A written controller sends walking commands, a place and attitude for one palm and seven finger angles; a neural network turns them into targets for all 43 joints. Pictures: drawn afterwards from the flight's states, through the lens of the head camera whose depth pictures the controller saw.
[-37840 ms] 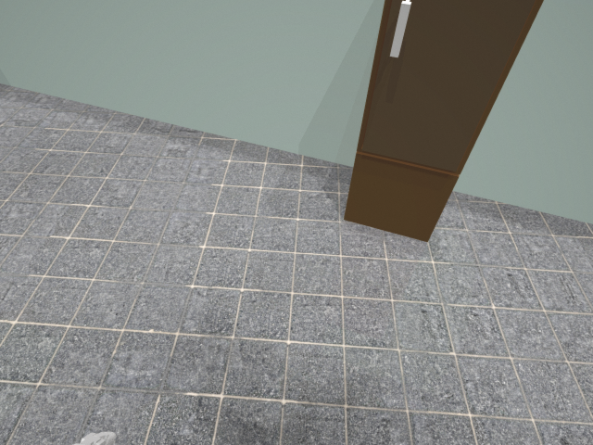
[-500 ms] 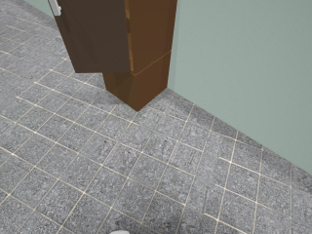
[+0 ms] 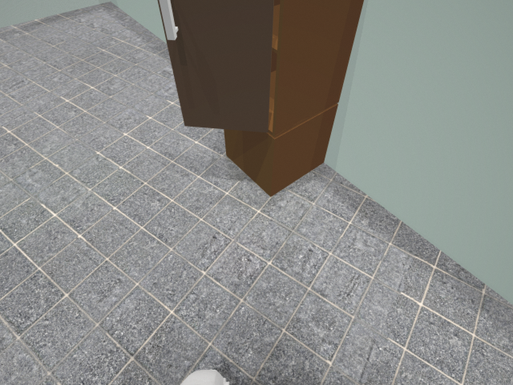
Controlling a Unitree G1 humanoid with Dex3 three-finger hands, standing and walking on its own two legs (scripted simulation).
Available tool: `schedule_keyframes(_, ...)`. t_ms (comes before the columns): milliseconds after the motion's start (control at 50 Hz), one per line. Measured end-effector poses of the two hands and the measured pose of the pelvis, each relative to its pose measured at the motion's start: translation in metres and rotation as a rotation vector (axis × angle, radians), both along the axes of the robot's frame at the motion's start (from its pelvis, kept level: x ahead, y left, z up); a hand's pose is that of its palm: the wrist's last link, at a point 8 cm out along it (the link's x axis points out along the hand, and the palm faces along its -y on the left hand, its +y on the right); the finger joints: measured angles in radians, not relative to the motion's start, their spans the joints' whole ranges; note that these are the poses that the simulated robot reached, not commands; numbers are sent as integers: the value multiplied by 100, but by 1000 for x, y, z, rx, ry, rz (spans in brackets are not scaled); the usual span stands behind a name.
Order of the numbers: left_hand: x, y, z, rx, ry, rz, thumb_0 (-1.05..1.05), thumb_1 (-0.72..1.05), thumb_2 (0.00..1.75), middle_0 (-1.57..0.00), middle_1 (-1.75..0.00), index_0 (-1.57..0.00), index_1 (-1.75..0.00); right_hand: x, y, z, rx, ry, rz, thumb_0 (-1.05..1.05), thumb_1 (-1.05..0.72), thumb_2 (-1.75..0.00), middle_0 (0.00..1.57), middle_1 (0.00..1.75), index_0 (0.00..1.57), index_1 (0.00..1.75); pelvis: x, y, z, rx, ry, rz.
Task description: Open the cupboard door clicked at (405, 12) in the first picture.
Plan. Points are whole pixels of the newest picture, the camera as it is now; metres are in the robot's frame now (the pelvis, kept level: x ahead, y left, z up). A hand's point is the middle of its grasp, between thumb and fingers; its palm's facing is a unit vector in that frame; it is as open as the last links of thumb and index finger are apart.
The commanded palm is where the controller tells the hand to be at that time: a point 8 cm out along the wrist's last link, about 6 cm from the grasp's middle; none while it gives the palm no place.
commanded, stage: take the last steps up to it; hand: left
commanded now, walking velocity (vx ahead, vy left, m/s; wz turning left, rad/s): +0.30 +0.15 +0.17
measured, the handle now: (169, 11) +1.05 +0.34 +0.10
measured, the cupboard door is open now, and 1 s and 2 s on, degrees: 44 44 44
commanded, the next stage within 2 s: come to a stop and stand still in 1.16 s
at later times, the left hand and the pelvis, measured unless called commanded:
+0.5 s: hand (133, 334) +0.22 +0.26 -0.17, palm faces +0.07 -0.97 -0.21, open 7.4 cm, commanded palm none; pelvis +0.13 +0.06 -0.02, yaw +3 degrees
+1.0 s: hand (115, 287) +0.31 +0.33 -0.18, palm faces +0.08 -0.98 -0.17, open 7.4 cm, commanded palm none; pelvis +0.31 +0.14 +0.00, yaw +1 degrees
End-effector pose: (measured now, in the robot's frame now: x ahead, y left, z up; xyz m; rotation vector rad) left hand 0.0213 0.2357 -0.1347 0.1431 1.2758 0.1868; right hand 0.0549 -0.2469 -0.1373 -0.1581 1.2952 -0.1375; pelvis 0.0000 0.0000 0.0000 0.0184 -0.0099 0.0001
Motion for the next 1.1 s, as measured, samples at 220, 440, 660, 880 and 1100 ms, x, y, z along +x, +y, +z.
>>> schedule_keyframes(220, -32, 58, -31, -43, 205, 98, 1, 90, 89, -20, -30, -20, -30, 83, 54, 4, -68, -138, 99, 1, -91, -90, 19, 30, 19, 30, 43, 54, -18, -4, 8, 31)
schedule_keyframes(440, 141, 77, 1, 2, -72, 3, 1, 91, 89, -19, -30, -20, -30, 44, 91, -12, 28, 107, 18, 1, -92, -89, 20, 30, 20, 30, 106, 66, -4, 3, -2, 44)
schedule_keyframes(660, 207, 70, -1, -3, -110, 47, 0, 94, 89, -20, -30, -20, -30, 121, 89, -12, 24, 141, -3, 1, -91, -90, 20, 30, 19, 30, 182, 72, -4, -26, 3, 70)
schedule_keyframes(880, 201, 131, -29, -50, 176, 86, 0, 92, 89, -20, -30, -20, -30, 289, 144, -3, -28, -131, 70, 1, -91, -90, 19, 30, 19, 30, 268, 131, -16, -26, 13, 31)
schedule_keyframes(1100, 379, 141, -4, -43, -35, -20, 1, 91, 89, -19, -30, -20, -30, 286, 164, -3, -6, 74, -15, 0, -93, -89, 20, 30, 20, 30, 347, 145, 0, -11, 11, 14)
